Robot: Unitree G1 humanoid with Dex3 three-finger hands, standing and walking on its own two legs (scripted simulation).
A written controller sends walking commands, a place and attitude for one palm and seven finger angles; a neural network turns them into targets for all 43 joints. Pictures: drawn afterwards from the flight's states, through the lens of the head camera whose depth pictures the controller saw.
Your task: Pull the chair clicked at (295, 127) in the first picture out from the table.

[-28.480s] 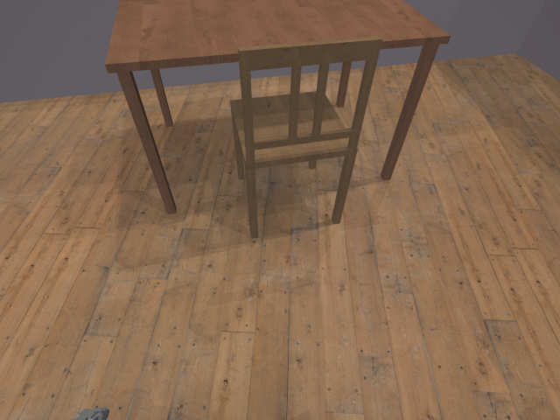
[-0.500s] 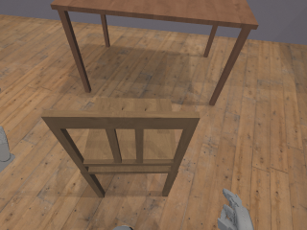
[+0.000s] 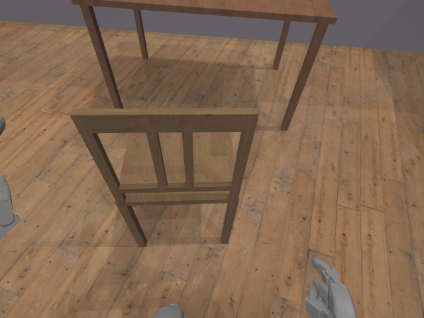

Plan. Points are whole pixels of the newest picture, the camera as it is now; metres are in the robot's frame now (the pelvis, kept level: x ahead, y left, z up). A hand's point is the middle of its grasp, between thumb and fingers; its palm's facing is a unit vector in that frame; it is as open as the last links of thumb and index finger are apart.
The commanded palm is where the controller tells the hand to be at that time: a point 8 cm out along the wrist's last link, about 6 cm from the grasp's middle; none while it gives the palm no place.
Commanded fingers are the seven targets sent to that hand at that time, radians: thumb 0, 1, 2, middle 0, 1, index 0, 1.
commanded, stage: stop stepping back and stand still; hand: left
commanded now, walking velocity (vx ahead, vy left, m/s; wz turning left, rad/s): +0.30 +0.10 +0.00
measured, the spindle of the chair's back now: (158, 161) +0.50 +0.20 -0.11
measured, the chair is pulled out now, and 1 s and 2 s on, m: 0.61 0.61 0.61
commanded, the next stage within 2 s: let the arm hang, fingers relaxed in 0.70 s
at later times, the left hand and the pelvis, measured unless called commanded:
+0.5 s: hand out of the picture +0.10 +0.29 +0.17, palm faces +0.48 -0.76 -0.43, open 7.4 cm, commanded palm +0.05 +0.32 +0.19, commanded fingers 0.00 0.90 0.90 -0.20 -0.30 -0.20 -0.30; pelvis -0.08 +0.01 +0.01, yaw +2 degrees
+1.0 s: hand out of the picture +0.04 +0.22 -0.12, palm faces +0.12 -0.96 -0.27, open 7.4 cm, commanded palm none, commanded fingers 0.00 0.90 0.90 -0.20 -0.30 -0.20 -0.30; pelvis -0.08 +0.01 -0.01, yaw +5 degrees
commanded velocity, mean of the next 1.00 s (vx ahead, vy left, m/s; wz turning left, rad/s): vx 0.11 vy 0.00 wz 0.00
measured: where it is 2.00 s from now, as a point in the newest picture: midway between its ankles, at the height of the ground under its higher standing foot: outside the picture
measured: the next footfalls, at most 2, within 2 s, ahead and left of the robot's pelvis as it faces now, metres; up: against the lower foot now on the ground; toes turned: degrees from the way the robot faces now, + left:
left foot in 0.16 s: +0.03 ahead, +0.12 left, +0.00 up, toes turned +2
